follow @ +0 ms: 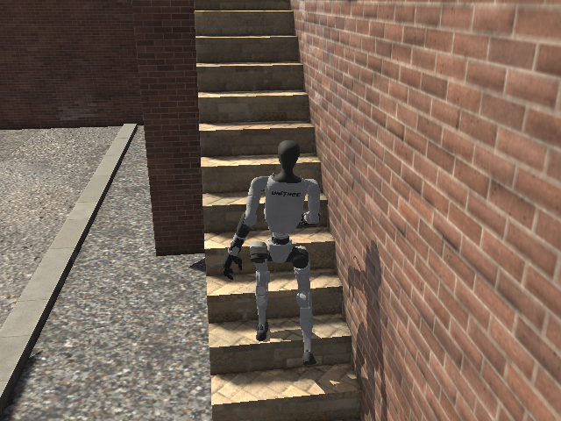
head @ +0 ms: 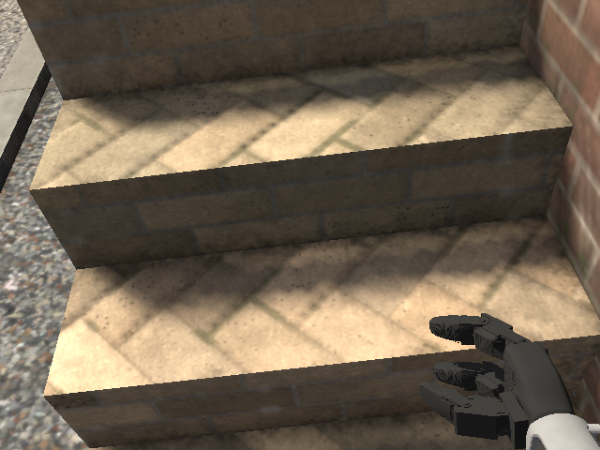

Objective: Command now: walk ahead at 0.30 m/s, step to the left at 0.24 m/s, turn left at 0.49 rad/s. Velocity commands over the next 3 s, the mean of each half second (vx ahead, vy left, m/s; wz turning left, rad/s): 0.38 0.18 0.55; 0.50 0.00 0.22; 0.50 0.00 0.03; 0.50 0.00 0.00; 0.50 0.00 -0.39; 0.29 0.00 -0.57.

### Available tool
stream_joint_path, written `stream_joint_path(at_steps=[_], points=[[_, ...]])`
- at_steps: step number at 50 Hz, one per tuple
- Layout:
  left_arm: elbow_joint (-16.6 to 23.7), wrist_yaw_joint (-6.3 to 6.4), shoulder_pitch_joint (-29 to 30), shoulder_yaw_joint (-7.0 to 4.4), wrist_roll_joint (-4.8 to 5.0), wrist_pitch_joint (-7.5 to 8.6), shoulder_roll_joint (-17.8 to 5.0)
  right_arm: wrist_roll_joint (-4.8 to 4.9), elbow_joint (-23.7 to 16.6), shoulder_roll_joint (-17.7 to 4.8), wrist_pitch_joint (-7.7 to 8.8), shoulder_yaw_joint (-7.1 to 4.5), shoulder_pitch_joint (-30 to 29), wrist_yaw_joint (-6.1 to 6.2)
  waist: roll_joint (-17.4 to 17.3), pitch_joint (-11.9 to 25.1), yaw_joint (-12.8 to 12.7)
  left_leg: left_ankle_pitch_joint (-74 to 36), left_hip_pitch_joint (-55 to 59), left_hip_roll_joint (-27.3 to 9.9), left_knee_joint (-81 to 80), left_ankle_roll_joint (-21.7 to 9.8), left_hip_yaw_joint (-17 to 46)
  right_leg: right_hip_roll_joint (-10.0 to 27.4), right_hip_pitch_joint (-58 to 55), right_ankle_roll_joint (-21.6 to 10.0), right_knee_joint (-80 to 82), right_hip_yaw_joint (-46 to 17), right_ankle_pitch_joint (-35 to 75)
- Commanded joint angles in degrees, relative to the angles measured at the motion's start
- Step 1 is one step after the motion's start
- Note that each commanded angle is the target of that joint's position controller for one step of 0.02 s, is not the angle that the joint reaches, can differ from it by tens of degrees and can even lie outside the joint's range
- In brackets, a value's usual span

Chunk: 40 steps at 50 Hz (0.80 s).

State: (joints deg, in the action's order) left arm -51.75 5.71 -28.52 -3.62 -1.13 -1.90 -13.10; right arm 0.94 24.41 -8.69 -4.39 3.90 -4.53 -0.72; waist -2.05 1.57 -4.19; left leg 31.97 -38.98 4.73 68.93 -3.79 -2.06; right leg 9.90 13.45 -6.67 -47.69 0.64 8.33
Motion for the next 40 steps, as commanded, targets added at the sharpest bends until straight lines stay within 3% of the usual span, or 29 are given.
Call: stream_joint_path(at_steps=[1, 2, 3, 5, 6, 7, 8, 10, 12, 16, 18, 19, 20, 21, 22, 23, 24, 25, 26, 27, 28, 29, 30, 31, 32, 34, 35, 38, 40], points=[[19.23, -3.58, 25.83, 1.42, -1.26, 4.6, 2.93, -1.9, 5.62, -8.83, 1.17, -4.63, 10.49, 0.78, -13.67, 3.86, 9.34, 1.96, 17.73, -17.83, -49.03, -17.23, 51.89, -14.86, 43.71, -0.82, -86.73, -12.24, -32.52], [21.42, -4.5, 24.14, 3.14, -0.61, 4.84, 6.01, -0.36, 9.8, -5.87, 2.1, -4.35, 11.55, 0.38, -7.93, -2.89, 4.56, 12.63, 10.84, -15.37, -47.27, -9.47, 44.41, -13.4, 47.85, -1.24, -84.33, -11.15, -30.9], [20.73, -4.53, 19.35, 3.79, -1.24, 4.34, 4.86, 1.49, 12.93, -6.62, 2.86, -5.39, 11.81, -0.21, -2.2, -8.04, 0.75, 12.82, 7.12, -11.81, -46.11, -4.78, 37.14, -11.29, 48.07, 0.26, -79.33, -8.99, -28.63], [18.18, -3.24, 12.61, 4.49, -1.55, 3.85, 2.84, 0.2, 13.37, -5.66, 2.74, -5.48, 5.29, -1.11, -1.11, -8.89, -3.95, 7.76, -0.73, -8.46, -44.21, -3.38, 26.98, -9.99, 42.78, 3.27, -72.2, -7.2, -22.74], [17.31, -2.3, 11.81, 4.06, -0.98, 3.54, 0.89, -0.23, 12.35, -4.86, 3.0, -5.19, 3.45, -1.3, -1.47, -8.97, -4.05, 1.41, -2.74, -8.43, -44.01, -5.36, 24.12, -10.83, 42.15, 5.35, -74.19, -4.92, -20.14], [16.7, -1.97, 11.76, 4.12, -1.28, 3.5, -0.38, -0.41, 11.67, -5.0, 3.92, -5.07, 4.76, -1.27, -1.58, -8.55, -3.13, -0.69, -2.26, -8.04, -44.96, -6.86, 23.74, -10.56, 42.68, 6.45, -72.41, -3.2, -16.51], [16.18, -1.68, 12.49, 4.43, -1.36, 3.15, 0.82, -1.17, 12.23, -5.98, 4.9, -4.9, 5.91, -1.52, -3.13, -7.0, -1.79, -3.34, -1.24, -9.26, -45.61, -9.04, 25.05, -11.33, 43.96, 6.87, -79.76, -1.3, -15.28], [18.85, -1.39, 19.81, 6.08, -1.66, 3.81, 4.0, -0.86, 14.03, -8.06, 6.7, -4.95, 12.52, -1.6, -1.44, -7.38, 1.82, -3.39, 5.35, -10.6, -46.98, -10.46, 30.09, -9.81, 53.99, 6.01, -83.75, -1.1, -13.31], [20.9, -1.71, 24.8, 6.94, -1.42, 5.58, 4.44, -0.65, 15.25, -10.17, 6.69, -5.13, 19.54, -0.87, -0.01, -6.05, 5.27, -7.55, 16.75, -11.77, -47.03, -10.72, 34.01, -8.95, 63.6, 6.59, -85.84, -1.26, -14.52], [22.74, -2.42, 30.72, 7.43, -0.58, 8.49, 2.61, -1.11, 16.65, -10.4, 6.29, -5.33, 26.62, 0.12, -2.3, -1.29, 9.82, -10.98, 33.51, -13.35, -47.19, -11.66, 36.41, -6.4, 72.53, 8.54, -80.21, -1.3, -14.8], [23.31, -2.41, 31.6, 6.97, -0.43, 7.81, 2.85, -0.4, 17.97, -11.56, 7.74, -5.65, 27.48, 1.6, -8.13, 0.72, 10.21, -19.09, 35.99, -15.87, -47.72, -12.73, 36.49, -6.08, 70.53, 9.14, -77.88, -1.4, -14.7], [25.43, -1.92, 35.71, 7.7, 0.23, 7.72, 5.13, 0.09, 20.1, -11.72, 7.32, -6.09, 34.15, 1.69, -9.23, 0.9, 12.63, -17.38, 40.67, -16.08, -49.56, -13.41, 38.78, -5.99, 74.56, 9.23, -76.41, -1.53, -20.87], [27.25, -1.89, 37.27, 7.74, 0.76, 7.79, 4.94, 1.15, 21.18, -11.6, 6.72, -6.85, 35.34, 2.25, -11.4, -1.29, 11.85, -21.11, 43.83, -15.45, -48.44, -11.76, 36.78, -4.49, 75.67, 9.53, -70.57, -2.69, -24.17], [28.81, -2.37, 40.77, 8.11, 0.02, 7.37, 5.56, -0.16, 21.73, -12.75, 7.13, -7.57, 38.36, 2.82, -3.98, -1.15, 13.73, -19.79, 45.92, -18.96, -51.55, -10.91, 40.58, -3.33, 80.31, 10.93, -70.87, -2.17, -22.41], [29.87, -2.53, 40.18, 8.16, 0.26, 7.13, 6.02, 0.12, 21.83, -13.03, 7.2, -7.86, 37.83, 3.57, -5.78, -1.93, 12.41, -20.13, 47.99, -20.26, -52.5, -10.23, 40.42, -2.33, 82.39, 11.65, -71.07, -3.14, -24.95], [32.93, -2.73, 44.54, 10.07, -1.31, 7.12, 10.09, 2.97, 21.14, -14.01, 5.73, -8.96, 34.89, 5.33, -8.57, -1.62, 10.94, -26.87, 37.92, -20.75, -60.37, -9.61, 36.58, -1.35, 70.21, 8.88, -55.54, -0.87, -37.63], [35.12, -2.77, 44.45, 9.55, -0.71, 7.24, 8.23, 3.77, 20.18, -13.57, 5.23, -9.17, 31.04, 5.7, -11.57, -3.43, 8.43, -32.15, 25.14, -18.19, -64.21, -8.45, 32.34, -2.5, 51.8, 6.59, -40.79, 2.96, -47.46], [32.9, -2.37, 34.27, 7.29, -0.01, 6.83, 5.95, 2.74, 21.9, -12.94, 4.66, -9.52, 29.48, 6.09, -17.81, 2.91, 1.77, -58.4, 17.5, -14.07, -61.74, -5.72, 24.6, -7.28, 25.94, 3.49, -30.79, 6.82, -51.03], [28.78, -1.74, 22.9, 2.63, 0.79, 6.52, -2.09, 2.06, 20.82, -17.55, 6.51, -10.2, 28.87, 4.6, -20.59, 12.74, -2.02, -98.14, 23.91, -14.17, -54.04, -5.48, 21.86, -12.99, 12.14, 3.37, -29.95, 12.01, -48.1], [24.99, -1.69, 9.85, -0.2, -0.02, 6.2, -8.4, 2.54, 20.86, -19.05, 7.81, -10.55, 23.41, 3.84, -20.6, 18.83, -7.4, -122.22, 29.77, -14.15, -39.65, -2.89, 16.34, -10.82, 3.73, 0.8, -21.24, 2.62, -43.13], [18.72, -2.62, -5.92, -2.64, -0.95, 5.78, -14.75, 2.1, 21.55, -16.31, 9.49, -9.73, 18.08, 2.86, -7.21, 27.04, -13.66, -106.23, 22.84, -12.98, -21.14, -1.87, 16.12, -5.77, -13.8, -2.1, -5.24, -15.74, -41.63], [10.21, -3.26, -10.11, -3.18, -1.06, 4.07, -17.89, 1.49, 21.62, -3.61, 8.94, -7.68, 24.21, 0.31, 34.25, 28.29, -5.94, -35.39, 5.18, 3.8, -0.1, 0.87, 17.24, 7.16, -24.27, -11.54, 26.38, -54.16, -47.8], [9.56, -3.63, -5.89, -1.71, -0.58, 3.66, -12.32, 1.42, 25.32, -2.13, 9.11, -7.59, 30.16, -1.71, 26.25, 26.12, -1.64, -27.36, -1.46, 5.6, 30.69, 1.78, 24.46, 13.09, -18.55, -12.29, 35.99, -71.32, -65.0], [6.75, -4.1, -0.77, -0.89, 1.99, 2.81, -7.55, 1.05, 21.98, -1.29, 8.71, -7.53, 23.58, -2.55, 18.27, 12.36, -1.34, -25.91, -10.44, 3.94, 45.75, 0.78, 18.51, 12.68, -8.72, -9.53, 34.53, -64.16, -66.72], [3.48, -4.35, 2.67, 0.28, 2.65, 2.34, -2.73, 0.58, 18.32, -0.87, 8.05, -6.56, 17.63, -2.39, 9.84, -0.64, -0.46, -23.57, -15.77, 2.42, 52.76, -0.58, 13.41, 10.76, 0.79, -9.02, 28.51, -49.61, -59.31], [-3.25, -4.59, 3.45, 4.0, 0.88, 2.8, 8.28, 1.39, 17.46, 2.82, 6.8, -5.1, 18.39, -2.2, 8.08, -6.11, 5.14, -25.11, -17.92, 1.21, 58.38, -4.54, 13.37, 5.71, 9.07, -5.43, 22.31, -28.84, -45.23], [-5.22, -4.91, 3.39, 4.65, 1.52, 3.38, 11.34, 1.29, 17.69, 3.38, 6.99, -4.66, 21.1, -1.94, 6.11, -8.1, 7.02, -26.13, -17.51, 1.07, 57.17, -5.73, 15.17, 3.71, 9.95, -3.82, 22.49, -23.18, -38.15], [-6.73, -6.13, 4.17, 4.48, 3.3, 3.79, 8.57, 1.43, 16.03, 3.63, 6.09, -4.25, 20.86, -0.43, 3.83, -10.58, 9.49, -22.21, -22.25, 1.2, 52.9, -4.56, 14.38, 2.54, 7.0, -3.59, 27.84, -10.31, -26.28], [-5.59, -5.64, 4.62, 4.02, 2.98, 4.12, 5.89, 1.79, 14.56, 3.22, 4.95, -4.27, 18.23, -0.4, 2.61, -12.32, 9.65, -20.67, -27.01, -0.29, 48.7, -1.66, 13.62, 3.76, 6.15, -3.73, 31.2, -5.19, -24.58]])
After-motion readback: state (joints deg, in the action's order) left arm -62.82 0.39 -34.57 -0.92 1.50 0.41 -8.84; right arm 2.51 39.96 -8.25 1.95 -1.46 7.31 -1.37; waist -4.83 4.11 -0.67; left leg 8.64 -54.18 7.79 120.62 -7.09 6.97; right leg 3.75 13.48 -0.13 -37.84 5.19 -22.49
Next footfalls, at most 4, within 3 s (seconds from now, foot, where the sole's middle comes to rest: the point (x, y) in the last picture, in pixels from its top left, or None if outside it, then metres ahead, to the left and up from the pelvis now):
0.54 right None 0.37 -0.17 -0.47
1.10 left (215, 309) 0.57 0.24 -0.28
1.68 right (315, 109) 0.84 0.08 -0.08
2.12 left None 0.84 0.36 0.15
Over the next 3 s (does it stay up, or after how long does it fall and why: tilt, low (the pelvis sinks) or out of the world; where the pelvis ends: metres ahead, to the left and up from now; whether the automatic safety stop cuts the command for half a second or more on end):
stays up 1.09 0.31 0.91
